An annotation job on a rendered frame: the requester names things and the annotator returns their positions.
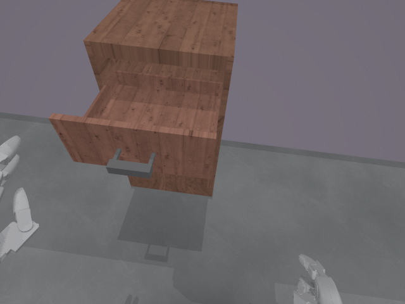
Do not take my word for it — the cabinet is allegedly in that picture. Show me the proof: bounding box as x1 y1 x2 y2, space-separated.
84 0 238 197

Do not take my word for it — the left robot hand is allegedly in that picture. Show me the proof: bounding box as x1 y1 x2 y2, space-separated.
0 136 39 263

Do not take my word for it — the right robot hand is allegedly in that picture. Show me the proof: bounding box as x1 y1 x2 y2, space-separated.
294 254 342 304

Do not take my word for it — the handle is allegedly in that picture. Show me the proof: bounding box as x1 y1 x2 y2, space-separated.
106 148 156 179

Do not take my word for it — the drawer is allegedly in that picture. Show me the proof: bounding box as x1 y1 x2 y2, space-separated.
49 70 222 179

